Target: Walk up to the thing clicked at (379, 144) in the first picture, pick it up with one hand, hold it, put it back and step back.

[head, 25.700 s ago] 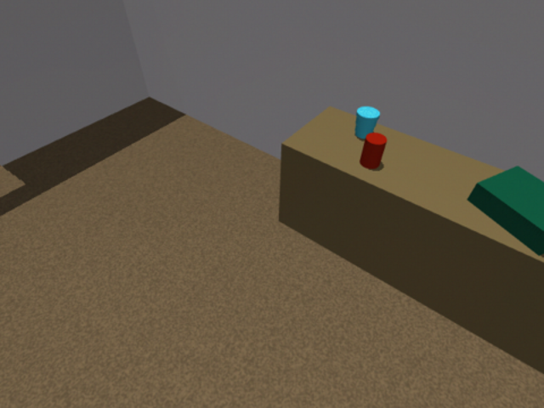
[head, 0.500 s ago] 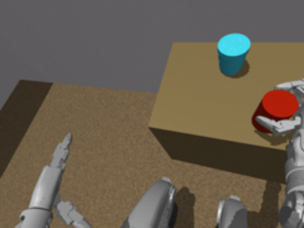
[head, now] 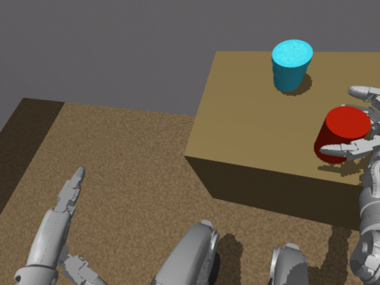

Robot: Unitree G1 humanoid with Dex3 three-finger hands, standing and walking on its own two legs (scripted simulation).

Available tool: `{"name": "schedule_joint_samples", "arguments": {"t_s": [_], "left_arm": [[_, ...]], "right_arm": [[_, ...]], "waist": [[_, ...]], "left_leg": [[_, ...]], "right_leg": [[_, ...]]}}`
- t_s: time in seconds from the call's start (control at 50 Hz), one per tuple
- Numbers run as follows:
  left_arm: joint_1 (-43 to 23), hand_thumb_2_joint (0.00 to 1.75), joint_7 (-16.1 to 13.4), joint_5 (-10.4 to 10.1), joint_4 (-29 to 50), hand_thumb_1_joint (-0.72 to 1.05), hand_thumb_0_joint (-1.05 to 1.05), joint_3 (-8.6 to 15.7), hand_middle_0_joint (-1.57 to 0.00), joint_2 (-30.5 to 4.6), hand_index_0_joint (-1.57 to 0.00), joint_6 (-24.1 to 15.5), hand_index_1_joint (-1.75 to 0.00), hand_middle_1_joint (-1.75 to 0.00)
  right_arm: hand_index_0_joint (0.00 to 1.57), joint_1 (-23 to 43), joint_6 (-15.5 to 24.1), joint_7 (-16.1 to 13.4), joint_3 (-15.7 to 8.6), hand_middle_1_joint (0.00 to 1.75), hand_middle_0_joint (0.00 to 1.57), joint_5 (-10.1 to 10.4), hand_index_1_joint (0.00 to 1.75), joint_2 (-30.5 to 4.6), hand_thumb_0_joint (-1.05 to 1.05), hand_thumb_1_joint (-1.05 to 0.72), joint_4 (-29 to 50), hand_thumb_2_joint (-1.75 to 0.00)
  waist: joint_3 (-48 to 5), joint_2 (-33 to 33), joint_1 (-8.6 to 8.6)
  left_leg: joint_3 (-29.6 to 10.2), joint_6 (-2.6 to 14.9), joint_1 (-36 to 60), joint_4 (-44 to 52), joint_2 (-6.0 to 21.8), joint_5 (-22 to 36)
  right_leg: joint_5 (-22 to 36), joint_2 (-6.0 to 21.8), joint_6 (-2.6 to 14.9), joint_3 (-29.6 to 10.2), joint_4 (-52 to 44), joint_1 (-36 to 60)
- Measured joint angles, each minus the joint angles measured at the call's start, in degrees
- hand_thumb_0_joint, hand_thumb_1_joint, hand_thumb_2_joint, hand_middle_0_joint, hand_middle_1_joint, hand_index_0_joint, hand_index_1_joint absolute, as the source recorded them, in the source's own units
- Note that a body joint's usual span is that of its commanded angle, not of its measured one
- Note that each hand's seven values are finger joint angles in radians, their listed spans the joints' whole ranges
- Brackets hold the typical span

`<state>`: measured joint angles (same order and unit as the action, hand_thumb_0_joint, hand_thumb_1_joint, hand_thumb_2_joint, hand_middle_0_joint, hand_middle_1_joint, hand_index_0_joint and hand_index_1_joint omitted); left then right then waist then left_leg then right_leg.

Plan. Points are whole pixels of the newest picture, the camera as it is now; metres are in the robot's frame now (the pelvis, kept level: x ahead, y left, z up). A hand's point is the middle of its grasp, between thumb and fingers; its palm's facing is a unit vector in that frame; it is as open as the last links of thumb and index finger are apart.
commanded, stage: open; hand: right
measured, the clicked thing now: (338, 136) +0.49 -0.17 -0.06
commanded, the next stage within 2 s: withdraw in 0.06 s
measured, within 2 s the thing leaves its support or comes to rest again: neither
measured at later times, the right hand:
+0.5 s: hand out of the picture +0.51 -0.23 +0.04, palm faces +0.17 +0.99 -0.02, open 17.4 cm
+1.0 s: hand out of the picture +0.50 -0.33 +0.11, palm faces +0.38 +0.89 -0.24, open 17.1 cm
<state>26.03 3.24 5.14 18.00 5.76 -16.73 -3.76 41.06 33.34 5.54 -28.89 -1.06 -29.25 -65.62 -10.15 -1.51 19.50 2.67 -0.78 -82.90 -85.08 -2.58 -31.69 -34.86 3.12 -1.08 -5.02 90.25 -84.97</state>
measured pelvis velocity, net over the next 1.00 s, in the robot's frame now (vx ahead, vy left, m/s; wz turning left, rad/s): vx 0.03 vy -0.01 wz -0.02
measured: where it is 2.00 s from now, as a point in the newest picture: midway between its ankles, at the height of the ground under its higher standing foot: outside the picture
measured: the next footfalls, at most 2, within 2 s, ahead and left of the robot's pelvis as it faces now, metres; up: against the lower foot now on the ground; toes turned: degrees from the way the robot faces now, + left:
none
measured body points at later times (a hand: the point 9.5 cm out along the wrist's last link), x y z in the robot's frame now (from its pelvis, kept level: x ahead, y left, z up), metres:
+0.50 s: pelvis +0.01 +0.00 +0.02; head +0.15 -0.07 +0.44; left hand +0.17 +0.26 +0.09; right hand +0.49 -0.28 +0.04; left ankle +0.07 +0.13 -0.55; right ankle +0.05 -0.12 -0.55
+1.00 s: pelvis +0.03 -0.01 +0.10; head +0.14 -0.06 +0.54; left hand +0.19 +0.26 +0.10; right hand +0.47 -0.38 +0.13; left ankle +0.07 +0.13 -0.55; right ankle +0.05 -0.12 -0.55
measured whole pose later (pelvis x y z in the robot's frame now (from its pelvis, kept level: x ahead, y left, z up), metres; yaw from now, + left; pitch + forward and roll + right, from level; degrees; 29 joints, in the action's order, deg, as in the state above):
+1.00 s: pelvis +0.03 -0.01 +0.10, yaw -1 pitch +21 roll +4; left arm 23.3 0.2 0.6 -0.4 1.2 -16.9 4.9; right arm 45.9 7.4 -1.3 -25.8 -5.1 -39.7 -71.3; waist -8.1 -1.3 11.2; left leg 0.6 -1.3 -55.2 -59.1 -2.2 -24.8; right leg -28.3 3.2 -0.2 -2.4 64.8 -57.4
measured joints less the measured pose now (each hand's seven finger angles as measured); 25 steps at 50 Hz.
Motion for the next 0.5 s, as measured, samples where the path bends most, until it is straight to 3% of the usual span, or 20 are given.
{"name": "schedule_joint_samples", "arguments": {"t_s": [0.28, 0.38, 0.5], "left_arm": [[0.05, 0.04, -0.27, -0.34, 0.14, -0.51, -0.01, -0.19, -0.06, 0.13, -0.06, -0.43, -0.05, -0.06], [0.54, 0.04, -0.46, -0.48, -0.11, -0.51, -0.01, -0.62, -0.06, 0.49, -0.06, -0.15, -0.05, -0.06], [0.91, 0.04, -1.20, -0.96, -4.78, -0.50, -0.01, -1.51, -0.06, 1.11, -0.06, 1.07, -0.05, -0.06]], "right_arm": [[0.36, -0.31, -0.54, 0.37, -0.25, 0.28, 0.34, -0.16, 0.28, 0.22, -0.01, 0.61, 1.74, -0.18], [0.21, -1.05, -2.48, 0.65, -1.29, 0.18, 0.20, -0.36, 0.18, -0.59, -0.02, 0.60, 4.52, -0.13], [0.11, -1.40, -5.93, 1.50, -1.42, 0.11, 0.11, 0.82, 0.11, -2.00, -0.02, 0.61, 8.78, -0.08]], "waist": [[-0.17, -0.48, -0.15], [0.11, -0.74, -0.34], [-0.54, -0.15, -1.93]], "left_leg": [[0.01, 0.06, -0.50, -0.42, 0.13, -0.08], [-0.04, 0.13, 0.76, 0.49, -0.16, 0.18], [-0.06, 0.15, 4.98, 4.12, -0.19, 0.85]], "right_leg": [[0.05, -0.16, -0.07, -0.03, 0.27, -0.47], [0.14, 0.15, -0.16, 0.03, -0.56, 0.87], [0.76, 0.24, -0.15, 0.12, -4.01, 4.96]]}}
